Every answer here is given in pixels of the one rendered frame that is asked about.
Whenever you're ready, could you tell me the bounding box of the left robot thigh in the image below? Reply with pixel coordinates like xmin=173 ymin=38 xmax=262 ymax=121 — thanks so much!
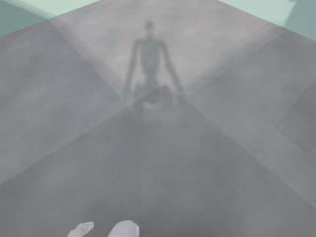
xmin=108 ymin=220 xmax=139 ymax=237

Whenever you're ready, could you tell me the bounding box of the robot left hand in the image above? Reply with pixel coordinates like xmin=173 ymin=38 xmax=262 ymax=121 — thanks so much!
xmin=67 ymin=221 xmax=94 ymax=237

